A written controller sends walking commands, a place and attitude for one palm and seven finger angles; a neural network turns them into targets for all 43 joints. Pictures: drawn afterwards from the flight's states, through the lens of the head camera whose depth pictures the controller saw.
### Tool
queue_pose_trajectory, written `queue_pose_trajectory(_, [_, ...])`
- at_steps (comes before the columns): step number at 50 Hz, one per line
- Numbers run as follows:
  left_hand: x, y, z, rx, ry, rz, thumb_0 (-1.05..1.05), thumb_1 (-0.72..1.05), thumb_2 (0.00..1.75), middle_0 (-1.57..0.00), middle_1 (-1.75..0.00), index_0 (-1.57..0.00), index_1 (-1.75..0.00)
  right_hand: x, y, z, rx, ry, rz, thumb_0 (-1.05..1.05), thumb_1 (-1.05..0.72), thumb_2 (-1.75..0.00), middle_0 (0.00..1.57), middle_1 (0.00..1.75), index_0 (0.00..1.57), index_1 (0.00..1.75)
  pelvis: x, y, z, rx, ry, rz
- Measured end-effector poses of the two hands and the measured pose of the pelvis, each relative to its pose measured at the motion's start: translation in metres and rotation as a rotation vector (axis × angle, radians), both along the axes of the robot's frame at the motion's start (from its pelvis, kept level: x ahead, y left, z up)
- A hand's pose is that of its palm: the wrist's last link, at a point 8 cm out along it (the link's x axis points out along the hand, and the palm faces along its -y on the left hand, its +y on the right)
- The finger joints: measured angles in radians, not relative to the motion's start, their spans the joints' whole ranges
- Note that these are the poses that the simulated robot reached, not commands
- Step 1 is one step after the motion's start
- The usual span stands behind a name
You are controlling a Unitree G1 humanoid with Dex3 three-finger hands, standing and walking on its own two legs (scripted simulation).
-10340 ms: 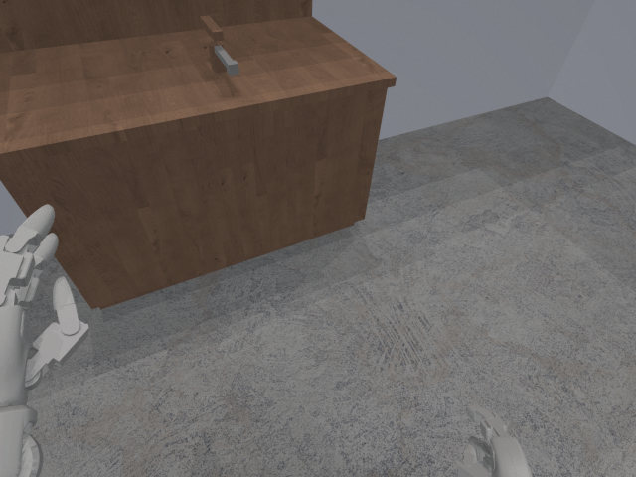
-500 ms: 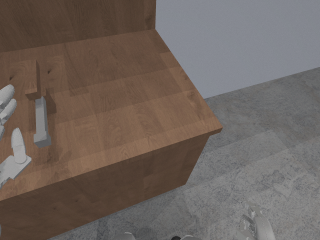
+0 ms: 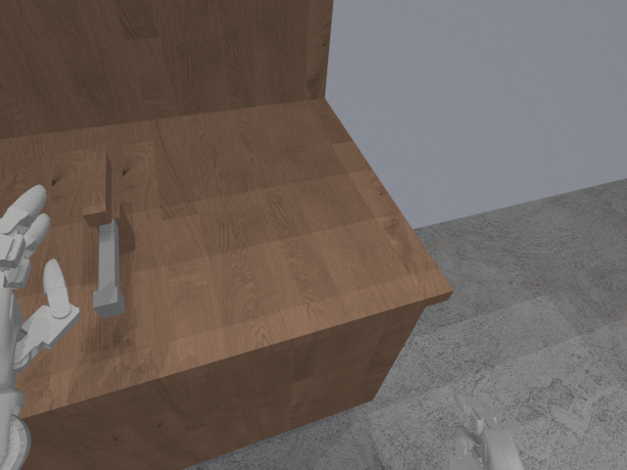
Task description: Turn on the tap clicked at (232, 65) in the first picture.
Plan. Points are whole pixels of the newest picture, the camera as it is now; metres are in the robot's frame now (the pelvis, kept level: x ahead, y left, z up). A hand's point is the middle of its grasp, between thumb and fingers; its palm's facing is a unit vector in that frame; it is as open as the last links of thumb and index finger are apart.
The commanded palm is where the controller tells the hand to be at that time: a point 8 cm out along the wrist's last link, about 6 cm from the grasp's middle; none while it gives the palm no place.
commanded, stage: come to a stop and stand still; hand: left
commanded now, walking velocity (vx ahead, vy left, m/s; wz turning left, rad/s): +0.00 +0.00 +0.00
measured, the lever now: (109, 302) +0.29 +0.29 +0.03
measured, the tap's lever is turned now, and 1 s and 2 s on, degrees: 0 0 0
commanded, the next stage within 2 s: look again from close up in 0.46 s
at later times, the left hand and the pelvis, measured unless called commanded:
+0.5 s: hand (90, 288) +0.24 +0.24 +0.16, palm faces +0.37 -0.84 -0.39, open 7.5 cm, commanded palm +0.18 +0.28 +0.18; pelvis +0.03 +0.00 +0.00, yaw +1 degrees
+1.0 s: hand (49, 329) +0.21 +0.27 +0.14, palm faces +0.37 -0.84 -0.40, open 7.5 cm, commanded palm +0.14 +0.29 +0.18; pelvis +0.00 +0.00 +0.00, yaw +3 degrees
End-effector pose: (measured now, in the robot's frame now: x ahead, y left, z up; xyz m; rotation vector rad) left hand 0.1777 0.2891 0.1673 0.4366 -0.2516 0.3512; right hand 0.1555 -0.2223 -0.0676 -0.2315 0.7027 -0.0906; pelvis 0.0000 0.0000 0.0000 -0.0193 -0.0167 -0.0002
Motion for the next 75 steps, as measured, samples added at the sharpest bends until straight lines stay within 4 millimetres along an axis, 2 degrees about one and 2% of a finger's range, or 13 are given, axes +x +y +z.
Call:
queue_pose_trajectory(7, [0.02, -0.003, 0.011, 0.025, -0.015, -0.02, 0.02, 0.89, 0.89, -0.21, -0.3, -0.21, -0.3, 0.028, 0.003, 0.006, 0.003, -0.013, 0.015, 0.01, -0.9, -0.9, 0.2, 0.3, 0.21, 0.3, 0.016, 0.001, 0.003, 0.002, 0.012, 0.006])
queue_pose_trajectory(13, [0.028, -0.005, 0.009, 0.037, 0.026, -0.031, 0.02, 0.89, 0.89, -0.21, -0.3, -0.21, -0.3, 0.042, 0.003, 0.006, 0.016, -0.013, 0.004, 0.01, -0.9, -0.9, 0.2, 0.3, 0.21, 0.3, 0.026, 0.0, 0.004, 0.001, 0.02, 0.007])
queue_pose_trajectory(28, [0.022, -0.008, 0.005, 0.005, 0.046, 0.001, 0.02, 0.89, 0.89, -0.21, -0.3, -0.21, -0.3, 0.034, -0.007, 0.001, 0.007, 0.026, -0.015, 0.01, -0.9, -0.9, 0.2, 0.3, 0.21, 0.3, 0.025, -0.004, 0.004, -0.001, 0.012, 0.016])
queue_pose_trajectory(30, [0.027, -0.004, 0.022, 0.095, -0.013, -0.031, 0.02, 0.89, 0.89, -0.22, -0.3, -0.21, -0.3, 0.03, -0.004, 0.001, -0.012, 0.025, 0.006, 0.01, -0.9, -0.9, 0.2, 0.3, 0.21, 0.3, 0.021, -0.007, 0.002, 0.002, 0.015, 0.029])
queue_pose_trajectory(34, [0.037, 0.02, 0.061, 0.206, -0.205, 0.032, 0.02, 0.88, 0.89, -0.22, -0.3, -0.21, -0.3, 0.02, -0.002, -0.002, -0.017, 0.048, 0.084, 0.01, -0.9, -0.9, 0.2, 0.3, 0.21, 0.3, 0.014, -0.015, 0.0, 0.008, 0.029, 0.021])
queue_pose_trajectory(37, [0.039, 0.024, 0.061, 0.169, -0.236, 0.04, 0.02, 0.89, 0.89, -0.21, -0.3, -0.21, -0.3, 0.014, -0.008, 0.0, -0.004, 0.03, 0.089, 0.01, -0.9, -0.9, 0.2, 0.3, 0.21, 0.3, 0.012, -0.014, -0.001, 0.004, 0.046, 0.01])
queue_pose_trajectory(43, [0.019, -0.007, 0.003, 0.03, -0.013, -0.086, 0.01, 0.89, 0.9, -0.21, -0.3, -0.2, -0.3, -0.001, -0.021, -0.004, -0.008, 0.029, 0.052, 0.01, -0.9, -0.9, 0.2, 0.3, 0.21, 0.3, 0.011, -0.003, -0.002, 0.008, 0.043, 0.01])
queue_pose_trajectory(47, [-0.001, 0.003, -0.016, 0.023, 0.057, -0.072, 0.02, 0.89, 0.89, -0.22, -0.3, -0.21, -0.3, -0.009, -0.02, -0.006, -0.047, 0.083, 0.068, 0.01, -0.9, -0.9, 0.2, 0.3, 0.21, 0.3, 0.005, -0.003, -0.003, 0.01, 0.034, 0.031])
queue_pose_trajectory(53, [-0.019, 0.032, -0.003, 0.027, -0.045, 0.033, 0.02, 0.88, 0.89, -0.22, -0.3, -0.21, -0.3, -0.004, -0.003, -0.004, -0.063, 0.083, 0.149, 0.01, -0.9, -0.9, 0.2, 0.3, 0.21, 0.3, -0.007, 0.001, -0.003, 0.001, 0.024, 0.058])
queue_pose_trajectory(59, [-0.031, 0.024, 0.014, 0.006, -0.147, -0.003, 0.02, 0.89, 0.89, -0.21, -0.3, -0.2, -0.3, 0.008, 0.023, 0.003, -0.007, -0.012, 0.176, 0.01, -0.9, -0.9, 0.2, 0.3, 0.21, 0.3, -0.016, 0.01, -0.002, 0.007, 0.011, 0.054])
queue_pose_trajectory(64, [-0.035, 0.026, 0.01, -0.002, -0.123, -0.015, 0.02, 0.89, 0.89, -0.21, -0.3, -0.2, -0.3, 0.011, 0.04, 0.008, 0.036, -0.062, 0.17, 0.01, -0.9, -0.9, 0.2, 0.3, 0.21, 0.3, -0.024, 0.012, -0.001, 0.011, 0.01, 0.052])
queue_pose_trajectory(69, [-0.04, 0.03, 0.002, -0.017, -0.082, 0.005, 0.02, 0.89, 0.89, -0.21, -0.3, -0.2, -0.3, 0.005, 0.043, 0.008, 0.046, -0.06, 0.172, 0.01, -0.9, -0.9, 0.2, 0.3, 0.21, 0.3, -0.029, 0.01, -0.001, 0.009, 0.011, 0.059])
queue_pose_trajectory(75, [-0.049, 0.02, 0.004, -0.021, -0.079, -0.014, 0.02, 0.89, 0.9, -0.21, -0.3, -0.2, -0.3, -0.007, 0.031, 0.004, 0.024, -0.025, 0.167, 0.01, -0.9, -0.9, 0.2, 0.3, 0.21, 0.3, -0.032, 0.006, -0.001, 0.006, 0.006, 0.068])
